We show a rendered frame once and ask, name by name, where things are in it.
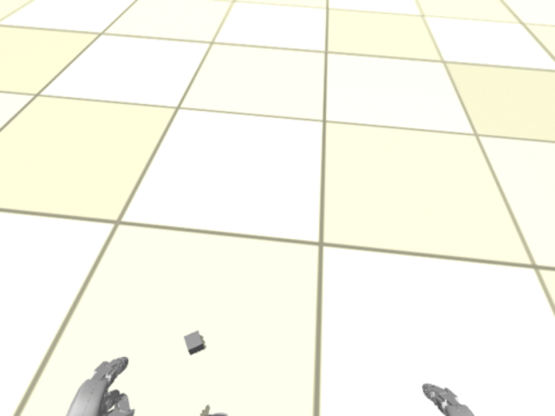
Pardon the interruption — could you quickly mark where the cube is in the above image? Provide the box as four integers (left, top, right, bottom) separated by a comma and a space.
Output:
184, 331, 205, 354

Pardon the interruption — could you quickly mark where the right robot hand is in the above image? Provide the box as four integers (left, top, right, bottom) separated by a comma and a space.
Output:
422, 384, 474, 416

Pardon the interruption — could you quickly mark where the left robot hand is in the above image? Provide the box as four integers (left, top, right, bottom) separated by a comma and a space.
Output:
66, 357, 134, 416

